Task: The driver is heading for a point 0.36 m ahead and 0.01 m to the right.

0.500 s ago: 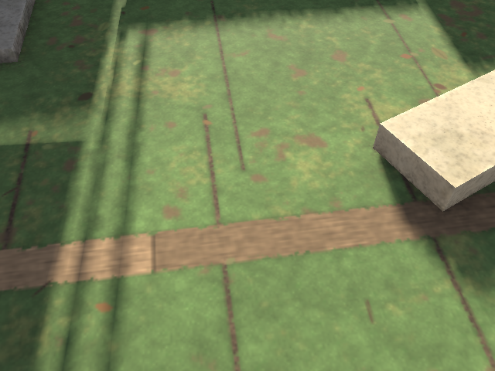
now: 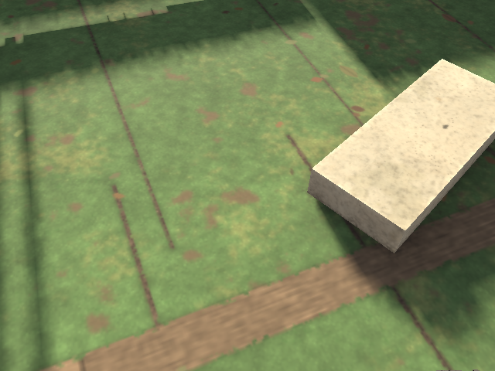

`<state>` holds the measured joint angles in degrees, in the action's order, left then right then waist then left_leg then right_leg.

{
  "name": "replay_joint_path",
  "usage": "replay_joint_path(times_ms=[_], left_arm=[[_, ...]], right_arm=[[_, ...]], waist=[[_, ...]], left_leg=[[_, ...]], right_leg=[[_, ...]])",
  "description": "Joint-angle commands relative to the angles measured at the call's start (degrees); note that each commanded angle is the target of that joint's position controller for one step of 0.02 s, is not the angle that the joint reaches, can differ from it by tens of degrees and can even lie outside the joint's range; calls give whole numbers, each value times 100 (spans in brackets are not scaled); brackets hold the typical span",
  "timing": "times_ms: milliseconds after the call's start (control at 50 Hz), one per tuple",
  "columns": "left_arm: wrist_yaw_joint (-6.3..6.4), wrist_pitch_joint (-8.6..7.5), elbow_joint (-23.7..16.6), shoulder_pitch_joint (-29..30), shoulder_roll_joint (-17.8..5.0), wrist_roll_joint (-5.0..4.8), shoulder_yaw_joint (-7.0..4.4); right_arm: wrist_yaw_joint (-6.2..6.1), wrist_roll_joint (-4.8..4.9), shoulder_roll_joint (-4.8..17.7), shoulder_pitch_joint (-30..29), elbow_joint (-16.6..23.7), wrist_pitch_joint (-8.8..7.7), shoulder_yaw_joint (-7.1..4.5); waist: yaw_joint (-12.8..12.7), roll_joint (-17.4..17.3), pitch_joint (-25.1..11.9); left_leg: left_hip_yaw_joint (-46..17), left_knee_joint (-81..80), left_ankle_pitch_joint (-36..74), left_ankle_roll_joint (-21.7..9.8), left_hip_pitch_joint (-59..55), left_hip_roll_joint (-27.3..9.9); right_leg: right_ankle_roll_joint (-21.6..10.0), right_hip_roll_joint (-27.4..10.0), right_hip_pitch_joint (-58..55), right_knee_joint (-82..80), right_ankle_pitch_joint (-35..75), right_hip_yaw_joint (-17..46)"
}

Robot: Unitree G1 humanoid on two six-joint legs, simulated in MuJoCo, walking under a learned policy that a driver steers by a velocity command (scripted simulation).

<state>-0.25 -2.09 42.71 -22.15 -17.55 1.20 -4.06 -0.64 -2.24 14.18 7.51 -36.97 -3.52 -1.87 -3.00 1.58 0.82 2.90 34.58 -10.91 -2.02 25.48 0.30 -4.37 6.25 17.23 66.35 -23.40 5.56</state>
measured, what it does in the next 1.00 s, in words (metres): walks ahead: right foot, then left foot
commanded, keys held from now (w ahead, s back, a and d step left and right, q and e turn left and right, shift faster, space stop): w+e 0.24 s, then no key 0.76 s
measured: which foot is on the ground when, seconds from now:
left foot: down 0.00-0.42, up 0.44-0.80, down 0.82-1.00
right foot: up 0.00-0.40, down 0.42-1.00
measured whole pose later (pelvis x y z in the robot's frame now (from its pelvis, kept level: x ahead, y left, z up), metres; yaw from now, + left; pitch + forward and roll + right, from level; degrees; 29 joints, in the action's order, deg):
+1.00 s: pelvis +0.29 -0.05 +0.02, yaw -15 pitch -1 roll +0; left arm 0.8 -0.7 52.0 -15.7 -11.2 0.8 -1.2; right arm -1.5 -0.5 11.0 15.6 -52.2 -0.4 -0.3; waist -0.5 0.8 -0.2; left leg 1.4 25.5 -13.4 -0.8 11.3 -0.1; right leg -3.0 3.1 12.9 23.5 -9.9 -1.0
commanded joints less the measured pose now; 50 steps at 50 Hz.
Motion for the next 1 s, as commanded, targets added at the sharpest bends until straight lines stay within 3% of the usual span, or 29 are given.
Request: replay_joint_path(times_ms=[20, 80, 120, 240, 320, 360, 380, 400, 420, 440, 460, 480, 500, 520, 540, 560, 600, 640, 720, 760, 800, 820, 840, 860, 880, 920, 1000], left_arm=[[-147, 53, -537, 124, -336, 131, -50], [-255, 205, -553, 229, -221, 160, -19], [-282, 234, -662, 574, -198, 165, -3], [-374, 206, -908, 1619, -10, 87, 104], [-401, 109, -1045, 2089, 206, 87, 193], [-335, 54, -994, 1869, 144, 138, 165], [-295, 3, -870, 1466, 69, 178, 129], [-248, -81, -606, 718, -28, 255, 75], [-177, -143, -447, 93, -391, 357, -15], [-92, -156, -527, 31, -957, 293, -114], [24, -100, -477, -433, -877, -111, -165], [88, -72, -420, -36, -620, -169, -69], [114, -58, -393, 386, -249, -161, 54], [130, -47, -368, 656, -32, -149, 134], [146, -25, -378, 892, 100, -152, 189], [140, -30, -371, 977, 113, -105, 210], [107, -81, -293, 1001, -1, -18, 181], [78, -96, -214, 1043, -1, 17, 185], [58, 8, 4, 830, -2, 50, 176], [70, 78, 87, 843, -20, 27, 172], [109, 123, 147, 876, 67, -21, 209], [122, 112, 164, 812, 207, -10, 250], [107, 115, 227, 395, 338, -73, 246], [104, 142, 399, 400, 290, -51, 236], [99, 140, 451, 464, 214, -29, 208], [99, 114, 575, 494, 45, -38, 151], [143, 68, 874, 480, 169, -55, 179]], right_arm=[[-42, 55, 442, 698, 77, -63, -143], [33, 118, 546, 945, -156, -236, -178], [55, 114, 631, 1046, -276, -281, -202], [73, 89, 740, 1368, -597, -229, -230], [42, 130, 845, 1660, -834, -134, -228], [16, 154, 978, 1748, -950, -60, -244], [-11, 175, 1058, 1731, -987, -21, -258], [-32, 219, 1064, 1682, -990, 16, -251], [-36, 231, 897, 1813, -873, -5, -201], [41, 305, 96, 2307, -530, 5, 29], [-12, 261, 581, 2098, -680, 148, -88], [3, 307, 525, 1684, -602, 185, -87], [16, 273, 392, 1393, -579, 173, -26], [14, 183, 413, 1292, -620, 214, -34], [28, 98, 417, 1513, -715, 310, -41], [34, 68, 382, 1692, -827, 395, -49], [35, 111, 263, 1833, -924, 479, -37], [12, 114, 189, 1648, -941, 522, -19], [-62, 104, 223, 1138, -939, 602, -9], [-87, 107, 192, 1044, -964, 577, 3], [-103, 49, 164, 1125, -1038, 483, 34], [-123, -16, 324, 1206, -1036, 400, 27], [-132, 39, 715, 920, -996, 346, -46], [-92, 141, 501, 757, -1040, 322, -14], [-72, 157, 333, 653, -1067, 291, 41], [-89, 173, 332, 722, -1175, 259, 34], [-106, 179, 268, 983, -1412, 241, 22]], waist=[[291, -651, -219], [194, -727, -146], [210, -660, -73], [425, -577, 195], [580, -662, 303], [508, -830, 106], [338, -870, -92], [-16, -648, -474], [-230, -234, -1088], [84, 1200, -2131], [-318, 582, -2895], [-132, 460, -2241], [45, 358, -1423], [237, 236, -899], [460, 284, -702], [561, 286, -700], [678, 260, -780], [668, 317, -715], [389, 546, -452], [391, 417, -266], [498, 110, -105], [467, -197, -41], [63, -821, 128], [99, -937, 156], [80, -874, 198], [150, -771, 124], [281, -302, 57]], left_leg=[[-2181, -2120, -752, -706, -1641, -1662], [-1297, -2322, 566, -740, -1380, -1577], [-917, -2498, 740, -794, -1476, -1621], [196, -2547, 1090, -611, -1852, -1447], [664, -2018, 3156, -462, -2042, -1398], [707, -1408, 4324, -378, -2410, -1421], [756, -836, 4714, -316, -2505, -1378], [937, 136, 4399, -180, -2317, -1196], [956, 1331, 2643, -28, -1388, -995], [873, 3442, -2663, 232, 527, -217], [-121, 4083, -2637, 219, 506, -76], [-397, 4035, -2193, 193, 667, -266], [-402, 3569, -1891, 193, 748, -413], [-404, 3195, -1681, 209, 611, -505], [-383, 2899, -1507, 255, 159, -513], [-318, 2727, -1329, 273, -262, -429], [-256, 2383, -1147, 289, -630, -318], [-259, 1756, -992, 272, -786, -310], [-203, 793, -796, 198, -1037, -242], [-163, 203, -632, 114, -1282, -174], [-272, -841, -99, -20, -1900, -236], [-829, -1279, -1, -96, -2024, -715], [-1423, -1525, -95, -254, -1540, -1171], [-1510, -1815, -681, -289, -655, -1219], [-1356, -1915, -947, -170, -357, -1023], [-1012, -1804, -654, -34, -607, -707], [-857, -1571, -10, -98, -1243, -645]], right_leg=[[103, -703, 1825, 514, 443, -37], [157, -801, 1793, 367, 627, -122], [213, -882, 2113, 150, 957, -104], [225, -1006, 2316, -1376, 2062, -432], [83, -723, 1464, -2732, 1866, -991], [-57, -447, 1028, -3121, 1483, -1096], [-156, -278, 580, -3457, 1458, -1072], [-257, -153, -363, -4099, 2089, -1024], [-405, -904, -1763, -3941, 3598, -311], [-1405, -3042, -3789, -3280, 7230, 2001], [-1758, -3129, -3663, -3443, 8140, 2275], [-1589, -2782, -3078, -3722, 7654, 1571], [-1329, -2475, -2271, -4056, 6830, 1160], [-1071, -2199, -1650, -4320, 6215, 912], [-928, -1985, -1038, -4564, 5893, 615], [-852, -1881, -642, -4683, 5835, 396], [-880, -1771, -319, -4816, 5692, 152], [-828, -1673, -108, -4948, 4832, 47], [-764, -1626, 181, -5214, 2163, 285], [-700, -1623, 378, -5198, 1087, 470], [-385, -1459, 761, -5019, 321, 534], [-163, -1300, 856, -4768, 288, 487], [21, -726, 699, -4576, 378, 0], [102, -599, -244, -4468, 857, -196], [116, -696, -721, -4473, 1215, -105], [60, -865, -859, -4517, 1515, 42], [65, -949, -607, -4703, 1595, 95]])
